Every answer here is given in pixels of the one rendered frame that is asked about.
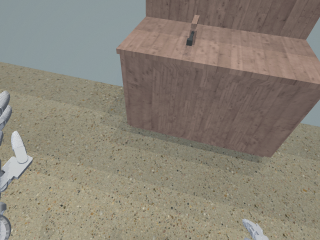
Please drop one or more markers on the tap lever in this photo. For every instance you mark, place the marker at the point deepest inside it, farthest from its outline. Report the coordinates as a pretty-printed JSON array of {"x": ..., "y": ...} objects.
[{"x": 190, "y": 39}]

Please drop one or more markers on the robot right hand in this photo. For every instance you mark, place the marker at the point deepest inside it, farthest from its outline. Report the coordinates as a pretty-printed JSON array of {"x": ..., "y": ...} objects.
[{"x": 254, "y": 229}]

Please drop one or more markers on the counter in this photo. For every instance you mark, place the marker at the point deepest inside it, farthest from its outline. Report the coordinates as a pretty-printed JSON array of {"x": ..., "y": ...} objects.
[{"x": 248, "y": 80}]

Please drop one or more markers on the robot left hand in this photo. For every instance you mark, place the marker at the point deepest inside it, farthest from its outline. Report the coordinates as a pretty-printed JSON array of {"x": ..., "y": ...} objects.
[{"x": 15, "y": 166}]

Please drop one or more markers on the robot left forearm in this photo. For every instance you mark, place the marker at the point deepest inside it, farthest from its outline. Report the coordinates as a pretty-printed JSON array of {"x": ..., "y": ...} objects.
[{"x": 5, "y": 225}]

